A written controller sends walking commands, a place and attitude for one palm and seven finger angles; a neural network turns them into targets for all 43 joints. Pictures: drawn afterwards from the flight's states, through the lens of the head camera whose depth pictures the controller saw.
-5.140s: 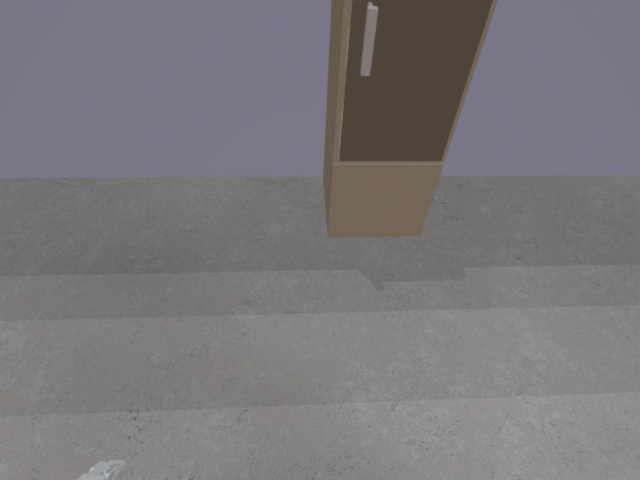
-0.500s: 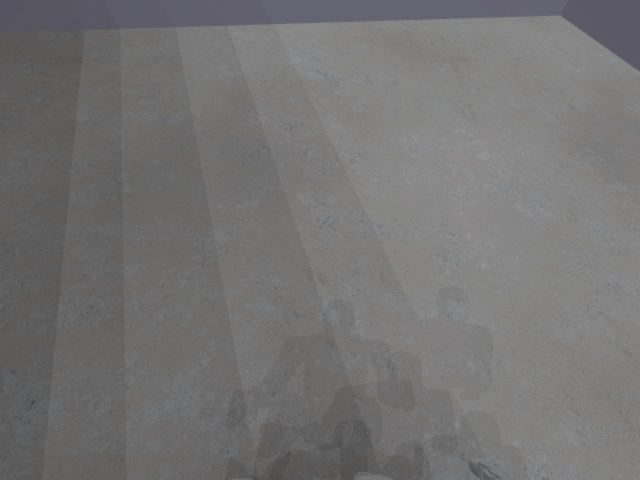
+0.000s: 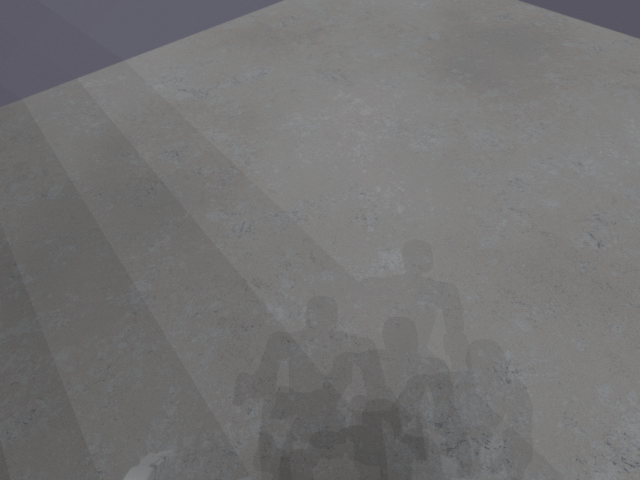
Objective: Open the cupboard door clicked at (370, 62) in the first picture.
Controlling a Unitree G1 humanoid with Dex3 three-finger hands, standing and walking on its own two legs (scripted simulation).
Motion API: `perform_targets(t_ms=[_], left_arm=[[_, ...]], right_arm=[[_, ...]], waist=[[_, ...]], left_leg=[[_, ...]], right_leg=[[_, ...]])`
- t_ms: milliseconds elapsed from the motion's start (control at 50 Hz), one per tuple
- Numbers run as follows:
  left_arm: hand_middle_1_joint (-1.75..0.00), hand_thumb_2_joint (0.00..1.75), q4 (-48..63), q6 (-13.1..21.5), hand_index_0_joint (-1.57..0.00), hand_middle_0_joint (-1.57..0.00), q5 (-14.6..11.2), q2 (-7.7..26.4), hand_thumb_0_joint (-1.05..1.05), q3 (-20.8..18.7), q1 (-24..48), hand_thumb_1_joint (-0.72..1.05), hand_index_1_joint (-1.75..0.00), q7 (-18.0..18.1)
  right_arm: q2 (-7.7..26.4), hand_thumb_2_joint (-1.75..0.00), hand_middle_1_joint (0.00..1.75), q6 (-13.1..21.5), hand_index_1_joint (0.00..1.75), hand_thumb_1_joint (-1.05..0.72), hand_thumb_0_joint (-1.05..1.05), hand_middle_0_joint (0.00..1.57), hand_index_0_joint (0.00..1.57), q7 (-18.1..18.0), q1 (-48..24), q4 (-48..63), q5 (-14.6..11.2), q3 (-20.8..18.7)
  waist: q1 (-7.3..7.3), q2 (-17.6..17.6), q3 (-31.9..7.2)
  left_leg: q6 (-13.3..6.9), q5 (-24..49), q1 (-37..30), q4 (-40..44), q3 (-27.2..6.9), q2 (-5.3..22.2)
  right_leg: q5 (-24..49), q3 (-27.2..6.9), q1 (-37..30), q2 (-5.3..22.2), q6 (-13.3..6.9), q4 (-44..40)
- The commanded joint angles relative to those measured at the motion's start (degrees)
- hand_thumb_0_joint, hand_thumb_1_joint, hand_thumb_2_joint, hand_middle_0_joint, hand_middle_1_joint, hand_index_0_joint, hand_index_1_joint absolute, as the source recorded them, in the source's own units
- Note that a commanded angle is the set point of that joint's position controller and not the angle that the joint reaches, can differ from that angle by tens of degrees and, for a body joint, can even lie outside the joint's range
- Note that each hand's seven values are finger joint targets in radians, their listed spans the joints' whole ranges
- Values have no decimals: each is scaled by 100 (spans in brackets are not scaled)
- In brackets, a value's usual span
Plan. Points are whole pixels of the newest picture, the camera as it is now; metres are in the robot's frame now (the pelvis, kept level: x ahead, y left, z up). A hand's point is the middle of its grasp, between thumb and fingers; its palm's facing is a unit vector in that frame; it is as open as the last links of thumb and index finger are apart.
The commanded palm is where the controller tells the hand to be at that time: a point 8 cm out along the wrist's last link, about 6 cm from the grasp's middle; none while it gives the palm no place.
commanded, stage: walk to a spot facing it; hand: left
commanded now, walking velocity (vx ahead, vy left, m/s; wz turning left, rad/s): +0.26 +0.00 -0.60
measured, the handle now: out of the picture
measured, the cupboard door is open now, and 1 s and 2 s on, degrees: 0 0 0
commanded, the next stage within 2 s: turn to face it in 1.06 s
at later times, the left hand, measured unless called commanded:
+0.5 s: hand out of the picture +0.07 +0.19 -0.16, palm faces -0.06 -0.98 -0.18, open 7.4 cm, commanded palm none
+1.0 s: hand (245, 307) +0.41 +0.16 -0.15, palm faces -0.48 -0.85 -0.22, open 7.4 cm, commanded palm none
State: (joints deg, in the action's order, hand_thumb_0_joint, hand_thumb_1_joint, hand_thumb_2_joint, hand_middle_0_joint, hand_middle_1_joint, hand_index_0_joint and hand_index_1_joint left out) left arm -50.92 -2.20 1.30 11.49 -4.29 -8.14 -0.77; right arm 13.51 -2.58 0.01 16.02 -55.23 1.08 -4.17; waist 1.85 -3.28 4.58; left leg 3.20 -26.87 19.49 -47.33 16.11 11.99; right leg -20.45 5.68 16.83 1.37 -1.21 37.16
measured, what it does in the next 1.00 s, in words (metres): walks ahead, turning right: left foot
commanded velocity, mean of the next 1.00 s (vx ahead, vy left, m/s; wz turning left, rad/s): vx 0.13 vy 0.00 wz -0.54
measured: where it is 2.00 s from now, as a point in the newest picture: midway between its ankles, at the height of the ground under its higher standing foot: (356, 475)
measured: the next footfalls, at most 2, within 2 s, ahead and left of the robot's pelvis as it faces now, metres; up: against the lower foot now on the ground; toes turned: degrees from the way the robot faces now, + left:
left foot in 0.56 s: +0.26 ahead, +0.10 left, +0.00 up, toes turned -9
right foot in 1.16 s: +0.18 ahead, -0.12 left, +0.00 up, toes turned -46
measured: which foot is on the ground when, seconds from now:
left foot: up 0.00-0.54, down 0.56-1.00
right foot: down 0.00-0.56, up 0.58-1.00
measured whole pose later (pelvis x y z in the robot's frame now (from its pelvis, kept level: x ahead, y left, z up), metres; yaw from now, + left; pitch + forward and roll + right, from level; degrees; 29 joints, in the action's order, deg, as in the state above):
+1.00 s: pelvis +0.21 +0.04 +0.02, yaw -32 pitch +0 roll -1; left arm -52.6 -4.6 1.8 14.2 -6.5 -7.8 -0.9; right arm 10.5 0.6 -1.2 18.4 -57.2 1.3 -2.8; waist 1.3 1.7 3.7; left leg -2.9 -17.8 8.7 -27.2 21.8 6.1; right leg -17.3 3.3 29.6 5.2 4.7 59.1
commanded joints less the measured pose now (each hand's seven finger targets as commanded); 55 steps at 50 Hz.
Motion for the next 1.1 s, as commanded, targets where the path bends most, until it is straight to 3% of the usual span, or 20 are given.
perform_targets(t_ms=[0,40,80,300,380,440,480,500,520,540,560,580,620,660,700,760,860,940,1040,1080], left_arm=[[-30,90,180,141,-20,-20,-64,1378,0,-341,-760,90,-30,209],[-30,90,222,219,-20,-20,-77,1011,0,-209,-428,90,-30,187],[-30,90,166,336,-20,-20,-79,985,0,-172,-513,90,-30,133],[-30,90,-310,559,-20,-20,-25,870,0,-99,-1520,90,-30,109],[-30,90,-429,563,-20,-20,11,866,0,-87,-1597,90,-30,161],[-30,90,-496,530,-20,-20,23,917,0,-105,-1570,90,-30,187],[-30,90,-461,503,-20,-20,-10,947,0,-126,-1318,90,-30,179],[-30,90,-435,501,-20,-20,-43,902,0,-147,-1154,90,-30,165],[-30,90,-394,485,-20,-20,-109,642,0,-135,-1286,90,-30,121],[-30,90,-335,473,-20,-20,-162,336,0,-75,-1535,90,-30,63],[-30,90,-332,420,-20,-20,-92,508,0,-106,-1494,90,-30,78],[-30,90,-406,348,-20,-20,-24,559,0,-157,-1463,90,-30,67],[-30,90,-425,232,-20,-20,43,456,0,-192,-1188,90,-30,-41],[-30,90,-435,124,-20,-20,35,292,0,-186,-1311,90,-30,-78],[-30,90,-431,30,-20,-20,9,243,0,-201,-1377,90,-30,-50],[-30,90,-300,-54,-20,-20,13,206,0,-215,-1168,90,-30,-32],[-30,90,24,-137,-20,-20,42,216,0,-192,-442,90,-30,-44],[-30,90,264,-137,-20,-20,28,268,0,-120,132,90,-30,-57],[-30,90,468,-39,-20,-20,20,282,0,-64,444,90,-30,-37],[-30,90,440,39,-20,-20,9,357,0,-89,172,90,-30,-11]], right_arm=[[391,-90,30,79,30,-90,0,20,20,-18,-775,918,17,-47],[545,-90,30,109,30,-90,0,20,20,39,-638,729,82,-123],[485,-90,30,138,30,-90,0,20,20,69,-413,585,100,-117],[384,-90,30,333,30,-90,0,20,20,84,-1231,844,59,-43],[293,-90,30,396,30,-90,0,20,20,91,-1527,974,16,-1],[256,-90,30,463,30,-90,0,20,20,79,-1527,1012,-33,20],[315,-90,30,508,30,-90,0,20,20,16,-986,835,-43,6],[471,-90,30,550,30,-90,0,20,20,-58,-257,594,-33,-29],[964,-90,30,598,30,-90,0,20,20,-141,501,370,24,-125],[1503,-90,30,578,30,-90,0,20,20,-146,909,310,40,-235],[1400,-90,30,500,30,-90,0,20,20,-137,773,402,7,-154],[984,-90,30,478,30,-90,0,20,20,-124,172,520,14,-60],[555,-90,30,503,30,-90,0,20,20,-148,-360,641,10,79],[402,-90,30,546,30,-90,0,20,20,-181,-357,534,4,118],[378,-90,30,560,30,-90,0,20,20,-206,-193,461,-20,97],[349,-90,30,542,30,-90,0,20,20,-215,-36,366,-32,69],[367,-90,30,491,30,-90,0,20,20,-207,283,235,0,11],[542,-90,30,424,30,-90,0,20,20,-171,453,145,38,-67],[748,-90,30,343,30,-90,0,20,20,-103,569,54,66,-155],[811,-90,30,329,30,-90,0,20,20,-80,494,109,53,-185]], waist=[[-567,1764,-546],[-336,1215,-271],[-237,1005,-295],[-487,948,-102],[-507,952,23],[-483,1020,-18],[-187,940,-132],[147,707,-399],[364,-190,-1013],[335,-1699,-1442],[302,-1204,-1238],[32,-678,-699],[-167,-533,107],[-320,-512,-34],[-342,-463,-347],[-341,-366,-460],[-160,-364,-296],[14,-473,-269],[133,-707,-347],[-39,-589,-569]], left_leg=[[105,-205,2178,-1984,-1368,-209],[169,690,1874,-1895,-1426,-171],[249,1049,1710,-1679,-1331,-273],[262,1201,2191,-715,-1451,-466],[165,996,1838,-72,-1433,-590],[36,815,1054,656,-1373,-763],[-24,1233,-171,1482,-1254,-937],[-60,1680,-1247,2117,-1273,-941],[-239,1592,-2582,2431,-2074,-46],[-779,2027,-3282,2739,-3850,1671],[-1042,1496,-2503,3113,-4074,1933],[-928,746,-1545,3391,-3441,1611],[-695,922,-413,3591,-2586,1131],[-565,2315,-450,3418,-1724,813],[-638,3205,-725,3230,-1283,785],[-688,3667,-1014,3119,-973,805],[-867,3900,-1407,3008,-769,928],[-1013,3969,-1715,2833,-557,1098],[-917,4289,-1755,2363,-209,1232],[-722,4591,-1744,1849,-20,1235]], right_leg=[[804,-2622,-1375,1711,-890,-2270],[375,-2101,-928,1297,-699,-2365],[773,-1858,-933,1077,-626,-2368],[1521,-2491,-1677,1119,-967,-2392],[1969,-2589,-1584,1174,-1010,-2282],[2532,-2623,-1366,1133,-902,-1946],[2655,-2431,-763,861,-696,-1476],[2669,-2169,-331,487,-497,-710],[1621,-1720,407,-85,-236,564],[-1330,-857,1604,-574,108,2338],[-1486,-967,1619,-269,144,3102],[-1106,-953,1518,-32,175,3356],[-399,-760,1429,233,254,3470],[81,-637,1276,256,362,3447],[267,-618,1299,267,431,3541],[501,-606,1575,305,516,3539],[548,-479,1925,399,606,3003],[198,-208,1768,464,576,1996],[-225,100,1057,251,380,778],[28,160,503,129,240,80]])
